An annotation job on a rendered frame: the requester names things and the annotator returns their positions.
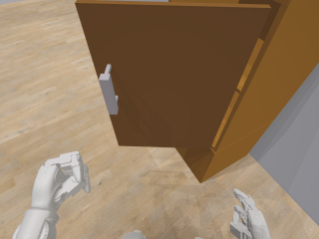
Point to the right robot hand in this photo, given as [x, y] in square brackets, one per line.
[253, 224]

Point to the robot left forearm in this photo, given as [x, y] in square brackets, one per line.
[38, 223]

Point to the handle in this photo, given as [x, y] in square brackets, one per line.
[108, 91]

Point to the cupboard door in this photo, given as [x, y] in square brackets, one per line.
[175, 66]

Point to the left robot hand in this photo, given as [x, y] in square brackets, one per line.
[46, 192]

